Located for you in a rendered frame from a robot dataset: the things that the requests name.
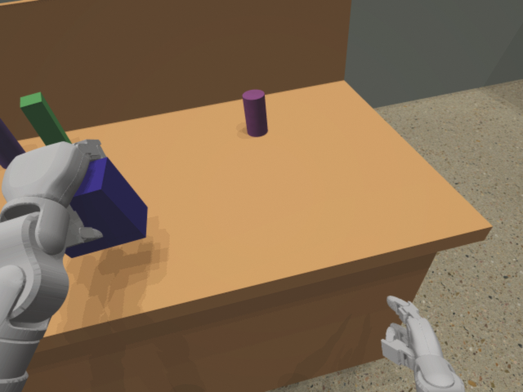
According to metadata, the sponge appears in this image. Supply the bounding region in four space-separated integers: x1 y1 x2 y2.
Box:
65 157 148 258

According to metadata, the table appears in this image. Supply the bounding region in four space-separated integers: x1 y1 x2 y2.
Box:
0 0 493 392

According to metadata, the right robot forearm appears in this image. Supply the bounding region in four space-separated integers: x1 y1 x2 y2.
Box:
413 354 465 392

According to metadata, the robot left hand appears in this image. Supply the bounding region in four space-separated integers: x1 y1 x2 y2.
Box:
2 140 106 248

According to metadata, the left robot forearm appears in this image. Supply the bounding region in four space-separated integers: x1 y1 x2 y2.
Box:
0 197 70 392

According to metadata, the robot right hand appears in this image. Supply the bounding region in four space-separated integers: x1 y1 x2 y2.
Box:
381 296 444 370

